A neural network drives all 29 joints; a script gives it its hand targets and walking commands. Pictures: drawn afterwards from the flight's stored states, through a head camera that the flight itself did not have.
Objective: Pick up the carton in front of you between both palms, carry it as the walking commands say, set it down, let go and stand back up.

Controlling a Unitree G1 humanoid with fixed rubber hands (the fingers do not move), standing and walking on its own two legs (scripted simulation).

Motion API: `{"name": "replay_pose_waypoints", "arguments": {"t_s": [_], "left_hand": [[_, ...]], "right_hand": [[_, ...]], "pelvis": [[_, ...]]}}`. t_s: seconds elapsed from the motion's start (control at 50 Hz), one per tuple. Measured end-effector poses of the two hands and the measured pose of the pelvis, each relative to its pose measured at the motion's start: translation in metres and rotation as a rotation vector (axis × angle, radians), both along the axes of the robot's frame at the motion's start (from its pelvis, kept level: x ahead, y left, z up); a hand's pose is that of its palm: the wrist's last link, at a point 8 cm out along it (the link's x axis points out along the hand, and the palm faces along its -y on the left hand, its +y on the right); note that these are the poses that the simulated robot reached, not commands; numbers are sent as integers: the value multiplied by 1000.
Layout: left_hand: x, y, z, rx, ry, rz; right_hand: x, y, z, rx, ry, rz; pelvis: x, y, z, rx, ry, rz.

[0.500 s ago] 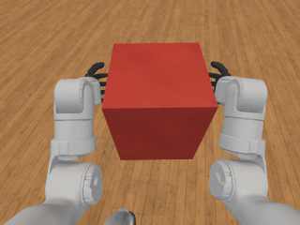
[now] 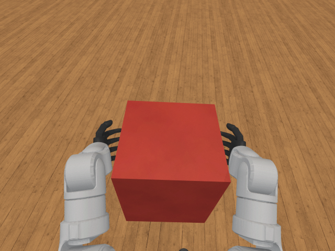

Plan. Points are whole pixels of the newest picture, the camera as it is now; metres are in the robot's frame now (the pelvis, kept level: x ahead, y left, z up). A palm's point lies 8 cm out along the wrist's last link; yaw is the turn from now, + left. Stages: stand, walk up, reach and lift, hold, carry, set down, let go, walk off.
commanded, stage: carry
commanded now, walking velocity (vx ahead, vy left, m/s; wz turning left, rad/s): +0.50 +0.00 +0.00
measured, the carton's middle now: (168, 165) +0.32 +0.00 +0.02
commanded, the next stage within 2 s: none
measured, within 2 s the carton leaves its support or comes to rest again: neither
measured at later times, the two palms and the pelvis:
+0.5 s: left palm (110, 89) +0.54 +0.17 +0.09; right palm (209, 89) +0.55 -0.12 +0.10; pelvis +0.28 +0.02 -0.01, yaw +0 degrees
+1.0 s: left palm (123, 83) +0.61 +0.15 +0.06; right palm (211, 87) +0.60 -0.15 +0.06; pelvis +0.34 +0.01 -0.01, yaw -1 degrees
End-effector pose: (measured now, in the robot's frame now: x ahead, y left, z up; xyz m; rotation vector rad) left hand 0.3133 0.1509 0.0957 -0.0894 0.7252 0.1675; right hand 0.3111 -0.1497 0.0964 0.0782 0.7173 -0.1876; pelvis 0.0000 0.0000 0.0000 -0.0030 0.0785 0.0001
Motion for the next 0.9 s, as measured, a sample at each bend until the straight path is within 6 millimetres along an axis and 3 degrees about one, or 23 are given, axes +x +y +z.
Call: {"name": "replay_pose_waypoints", "arguments": {"t_s": [0.04, 0.12, 0.22, 0.36, 0.46, 0.52, 0.58, 0.78, 0.9], "left_hand": [[19, -7, -3, 8, -30, 11], [40, -15, -10, 21, 18, 5], [74, -11, 2, 45, 27, 16], [148, 1, 19, 44, -51, -2], [209, 19, 4, 17, -77, -20], [234, 25, -13, 6, -7, -36], [248, 24, -22, -4, 51, -45], [290, 8, -11, 26, -19, -66], [298, 3, -24, 48, -13, -71]], "right_hand": [[22, -6, -7, 28, -34, 22], [51, -12, -16, 42, 18, 46], [91, -7, -6, 24, 24, 90], [161, 4, 14, 8, -54, 79], [217, 22, 6, -23, -77, 62], [239, 28, -5, -51, -6, 64], [249, 27, -14, -51, 52, 49], [284, 11, -11, -22, -18, 19], [293, 5, -25, -33, -11, 34]], "pelvis": [[29, -7, -8, -15, -4, 15], [74, -15, 2, 0, -2, 39], [128, -18, 15, 21, -5, 36], [208, -3, 12, 16, -30, 29], [267, 16, -10, 1, -56, 11], [284, 21, -9, 19, -44, -6], [296, 24, -3, 8, -35, -15], [334, 19, -2, 17, -11, -19], [342, 12, -6, 16, -16, -18]]}}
